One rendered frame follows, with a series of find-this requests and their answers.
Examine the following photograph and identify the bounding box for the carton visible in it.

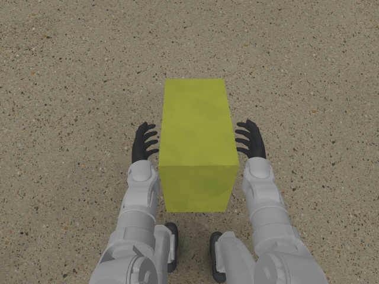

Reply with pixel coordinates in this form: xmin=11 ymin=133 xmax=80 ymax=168
xmin=158 ymin=79 xmax=239 ymax=212

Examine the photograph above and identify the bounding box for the left robot hand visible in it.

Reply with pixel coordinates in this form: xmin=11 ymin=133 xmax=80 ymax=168
xmin=131 ymin=122 xmax=159 ymax=164

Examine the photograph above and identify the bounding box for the left robot forearm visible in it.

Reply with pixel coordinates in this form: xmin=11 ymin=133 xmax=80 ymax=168
xmin=89 ymin=160 xmax=160 ymax=282

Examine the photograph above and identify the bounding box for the right robot forearm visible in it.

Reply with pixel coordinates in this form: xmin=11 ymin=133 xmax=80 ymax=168
xmin=242 ymin=157 xmax=317 ymax=263

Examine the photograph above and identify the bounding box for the robot left upper arm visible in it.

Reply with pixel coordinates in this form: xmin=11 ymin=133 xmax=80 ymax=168
xmin=89 ymin=254 xmax=158 ymax=284

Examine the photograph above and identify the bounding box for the right robot hand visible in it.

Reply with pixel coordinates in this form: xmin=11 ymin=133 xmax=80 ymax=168
xmin=235 ymin=120 xmax=266 ymax=159

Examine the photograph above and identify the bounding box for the robot left shin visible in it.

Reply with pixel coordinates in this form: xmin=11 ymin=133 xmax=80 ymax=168
xmin=154 ymin=225 xmax=173 ymax=263

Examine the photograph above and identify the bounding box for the right robot foot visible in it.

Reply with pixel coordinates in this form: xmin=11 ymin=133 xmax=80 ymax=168
xmin=210 ymin=231 xmax=226 ymax=283

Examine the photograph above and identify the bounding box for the robot right upper arm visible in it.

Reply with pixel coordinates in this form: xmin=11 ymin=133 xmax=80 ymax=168
xmin=253 ymin=250 xmax=328 ymax=284

